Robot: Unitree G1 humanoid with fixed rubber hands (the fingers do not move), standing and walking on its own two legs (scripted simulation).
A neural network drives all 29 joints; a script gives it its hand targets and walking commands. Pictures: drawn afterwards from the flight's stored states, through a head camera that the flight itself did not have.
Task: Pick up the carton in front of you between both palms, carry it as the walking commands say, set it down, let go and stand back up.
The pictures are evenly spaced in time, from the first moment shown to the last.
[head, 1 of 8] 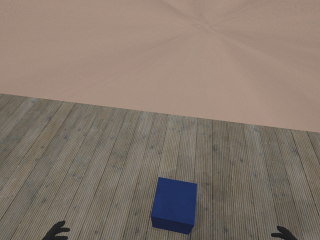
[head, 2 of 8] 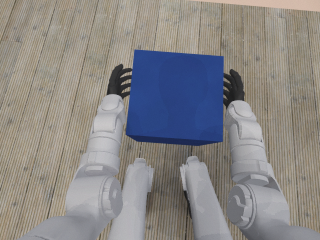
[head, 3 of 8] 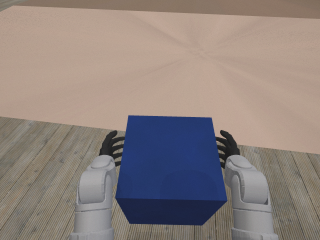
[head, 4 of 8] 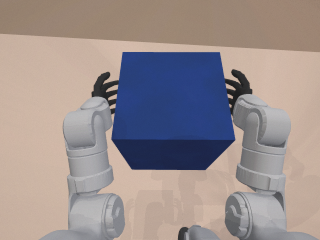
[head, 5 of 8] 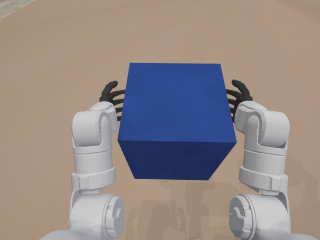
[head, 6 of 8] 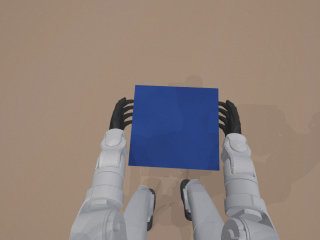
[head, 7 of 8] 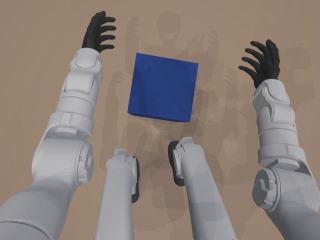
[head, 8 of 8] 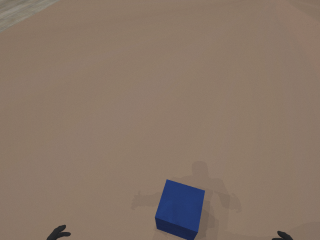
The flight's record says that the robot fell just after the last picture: no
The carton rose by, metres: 0.97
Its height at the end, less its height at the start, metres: +0.24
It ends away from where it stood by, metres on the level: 4.67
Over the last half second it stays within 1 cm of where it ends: yes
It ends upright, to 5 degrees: yes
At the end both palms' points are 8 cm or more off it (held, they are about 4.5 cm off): yes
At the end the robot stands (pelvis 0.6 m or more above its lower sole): yes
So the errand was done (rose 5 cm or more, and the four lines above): yes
